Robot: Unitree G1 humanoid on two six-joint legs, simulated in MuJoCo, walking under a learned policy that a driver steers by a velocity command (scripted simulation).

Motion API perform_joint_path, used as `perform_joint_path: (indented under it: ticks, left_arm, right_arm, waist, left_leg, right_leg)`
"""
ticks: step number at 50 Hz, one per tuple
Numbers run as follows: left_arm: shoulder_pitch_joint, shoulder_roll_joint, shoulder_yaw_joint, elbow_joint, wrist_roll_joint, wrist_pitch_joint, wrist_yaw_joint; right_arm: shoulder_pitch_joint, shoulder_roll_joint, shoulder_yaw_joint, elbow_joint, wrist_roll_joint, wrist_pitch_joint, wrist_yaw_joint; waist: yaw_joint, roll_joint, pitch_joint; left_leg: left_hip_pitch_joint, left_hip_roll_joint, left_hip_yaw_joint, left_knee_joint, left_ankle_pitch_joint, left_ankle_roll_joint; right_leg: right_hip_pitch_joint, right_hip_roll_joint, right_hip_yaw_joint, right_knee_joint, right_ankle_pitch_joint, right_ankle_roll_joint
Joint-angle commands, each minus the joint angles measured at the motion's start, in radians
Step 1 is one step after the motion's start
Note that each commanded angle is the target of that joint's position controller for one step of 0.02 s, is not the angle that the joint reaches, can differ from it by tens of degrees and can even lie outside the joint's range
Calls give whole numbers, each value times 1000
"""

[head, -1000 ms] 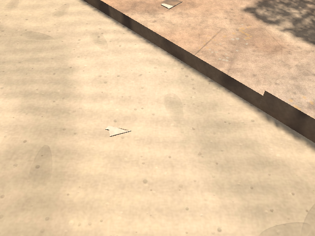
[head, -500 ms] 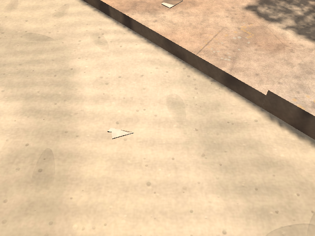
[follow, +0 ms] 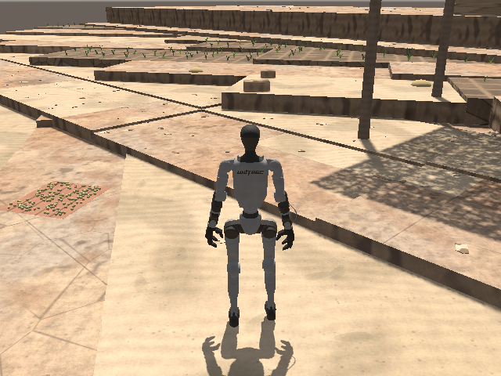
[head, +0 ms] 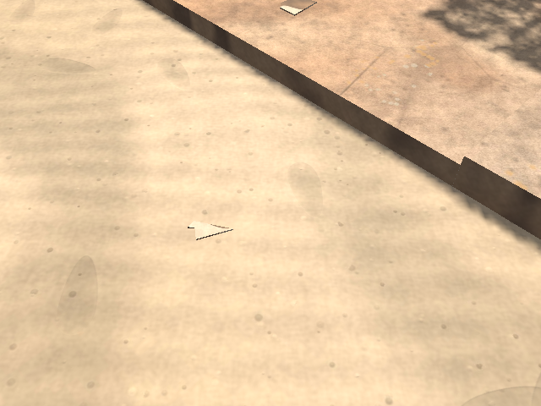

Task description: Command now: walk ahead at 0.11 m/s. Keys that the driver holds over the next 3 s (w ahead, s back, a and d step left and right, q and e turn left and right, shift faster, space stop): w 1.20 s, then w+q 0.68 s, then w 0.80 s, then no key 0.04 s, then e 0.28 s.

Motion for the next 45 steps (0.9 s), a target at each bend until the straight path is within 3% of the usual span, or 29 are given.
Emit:
perform_joint_path:
  ticks: [1,3,4,5,8,9,11,12,13,14,15,16,17,19,22,25,28,31,33,34,35,36,37,38,39,40,41,43,45]
  left_arm:
    - [25,95,15,-18,-7,-7,4]
    - [-34,78,11,-55,-6,-32,-6]
    - [-50,72,9,-70,-10,-49,-16]
    - [-66,76,12,-82,-18,-63,-26]
    - [-58,80,16,-98,-35,-99,-45]
    - [-16,74,19,-81,-34,-105,-48]
    - [173,81,38,0,-28,-102,-49]
    - [285,119,53,22,-25,-100,-46]
    - [421,249,80,29,-28,-102,-42]
    - [422,215,59,32,-6,-121,-53]
    - [316,170,41,0,-5,-136,-55]
    - [239,130,27,-30,-6,-144,-61]
    - [189,117,17,-49,-5,-145,-67]
    - [194,80,2,-56,1,-135,-67]
    - [262,111,1,-47,6,-123,-47]
    - [267,137,4,-65,8,-115,-31]
    - [318,150,11,-61,-2,-113,-26]
    - [337,150,19,-53,-14,-106,-23]
    - [314,170,30,-63,-11,-98,-23]
    - [300,186,36,-69,-7,-91,-22]
    - [281,186,37,-76,-1,-81,-23]
    - [265,172,30,-92,5,-78,-25]
    - [370,58,-2,-114,13,-90,-39]
    - [390,11,-18,-97,-9,-121,-50]
    - [280,109,9,-131,-39,-147,-54]
    - [184,143,16,-165,-54,-159,-51]
    - [144,141,22,-173,-45,-158,-41]
    - [183,109,32,-166,-23,-128,-30]
    - [193,77,31,-169,-21,-106,-26]
  right_arm:
    - [77,-146,-33,-16,12,2,-10]
    - [114,-209,-57,-26,24,-7,-13]
    - [113,-227,-67,-32,27,-17,-13]
    - [111,-210,-67,-37,21,-29,-12]
    - [72,-184,-67,-65,33,-46,-1]
    - [46,-190,-69,-73,39,-44,2]
    - [38,-192,-67,-83,38,-38,8]
    - [7,-158,-55,-98,32,-45,12]
    - [3,-77,-35,-138,19,-61,13]
    - [-25,-82,-39,-160,38,-78,12]
    - [-48,-110,-45,-173,62,-92,19]
    - [-55,-122,-47,-171,62,-101,26]
    - [-58,-133,-55,-166,49,-106,27]
    - [-61,-148,-70,-162,32,-99,34]
    - [-129,-103,-64,-186,25,-80,43]
    - [-282,-74,-48,-247,25,-80,47]
    - [-383,-77,-40,-282,31,-81,60]
    - [-435,-93,-39,-313,36,-88,76]
    - [-395,-126,-52,-313,35,-94,84]
    - [-329,-154,-66,-299,34,-94,82]
    - [-183,-191,-89,-258,35,-92,77]
    - [-4,-235,-111,-207,36,-86,68]
    - [150,-334,-134,-175,6,-82,59]
    - [167,-292,-117,-160,8,-78,63]
    - [72,-228,-97,-167,18,-84,66]
    - [-26,-183,-83,-190,17,-90,64]
    - [-104,-152,-72,-198,8,-99,70]
    - [-149,-107,-58,-190,-7,-109,78]
    - [-115,-119,-59,-166,-1,-110,74]
  waist:
    - [-11,75,39]
    - [-42,172,112]
    - [-45,187,148]
    - [-44,175,172]
    - [-15,128,153]
    - [13,117,126]
    - [80,88,49]
    - [131,-17,14]
    - [152,-306,-60]
    - [136,-264,-68]
    - [87,-153,27]
    - [60,-99,60]
    - [38,-64,76]
    - [20,-78,68]
    - [28,-61,69]
    - [52,-53,96]
    - [76,-65,116]
    - [62,-67,130]
    - [17,-85,79]
    - [-24,-111,19]
    - [-101,-122,-71]
    - [-181,-113,-175]
    - [-148,102,-359]
    - [-129,246,-481]
    - [-123,189,-317]
    - [-95,123,-185]
    - [-53,32,-103]
    - [15,60,-63]
    - [33,69,-31]
  left_leg:
    - [-137,67,-104,-173,-333,67]
    - [-132,238,-331,-291,-555,165]
    - [-133,322,-429,-331,-548,214]
    - [-102,359,-468,-340,-486,236]
    - [-23,311,-351,-287,-279,182]
    - [-78,259,-267,-251,-224,156]
    - [-238,169,-159,-114,-115,126]
    - [-329,102,-71,114,15,83]
    - [-534,-19,57,488,-107,8]
    - [-635,-29,-80,721,-251,18]
    - [-731,38,-125,825,-181,49]
    - [-742,84,-117,828,-72,71]
    - [-727,115,-104,776,16,77]
    - [-636,143,-76,669,107,66]
    - [-644,139,-29,557,174,21]
    - [-607,115,0,324,283,-2]
    - [-541,82,31,180,355,3]
    - [-536,74,13,98,344,39]
    - [-451,45,24,73,291,70]
    - [-351,12,44,86,257,88]
    - [-170,-25,67,90,240,113]
    - [105,16,17,105,244,149]
    - [519,289,-403,84,98,290]
    - [608,426,-817,-149,-61,373]
    - [476,378,-726,-190,-106,308]
    - [301,346,-557,-206,-34,266]
    - [123,309,-426,-238,88,243]
    - [-56,242,-281,-290,170,214]
    - [-125,226,-220,-335,199,229]
  right_leg:
    - [-3,65,-79,51,-246,-37]
    - [-165,58,-105,239,-255,-47]
    - [-228,11,-72,327,-222,-61]
    - [-302,-23,-43,393,-255,-73]
    - [-295,-59,-36,242,-278,-102]
    - [-153,-26,-86,125,-199,-100]
    - [185,64,-152,31,-30,-71]
    - [315,-26,-4,-40,-79,-100]
    - [465,-278,433,-212,-192,-229]
    - [431,-383,711,-313,-337,-320]
    - [378,-382,638,-307,-377,-305]
    - [330,-332,506,-309,-332,-266]
    - [290,-292,398,-321,-221,-235]
    - [241,-215,221,-332,7,-189]
    - [237,-192,121,-346,226,-204]
    - [185,-172,58,-376,256,-203]
    - [189,-179,25,-399,240,-203]
    - [289,-220,9,-366,309,-193]
    - [357,-239,-6,-277,530,-174]
    - [380,-240,-15,-191,721,-163]
    - [360,-213,-42,-19,866,-144]
    - [209,-172,-61,215,793,-113]
    - [-172,-32,-79,621,347,-60]
    - [-351,95,48,877,-332,-44]
    - [-458,27,110,963,-312,-72]
    - [-474,-28,73,947,-229,-90]
    - [-425,-78,52,875,-144,-92]
    - [-298,-130,57,772,-76,-95]
    - [-287,-142,40,705,-68,-85]
Next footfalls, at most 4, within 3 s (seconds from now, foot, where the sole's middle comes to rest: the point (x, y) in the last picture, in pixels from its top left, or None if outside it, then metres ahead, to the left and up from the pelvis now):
0.72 left None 0.48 0.09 -0.78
1.26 right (335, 306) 0.79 -0.15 -0.78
1.82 left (236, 232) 1.05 0.14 -0.78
2.36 right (258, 150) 1.43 0.08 -0.78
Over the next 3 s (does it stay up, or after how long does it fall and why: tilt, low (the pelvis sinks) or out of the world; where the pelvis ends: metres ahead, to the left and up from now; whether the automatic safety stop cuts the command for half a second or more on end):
stays up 1.50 0.26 -0.01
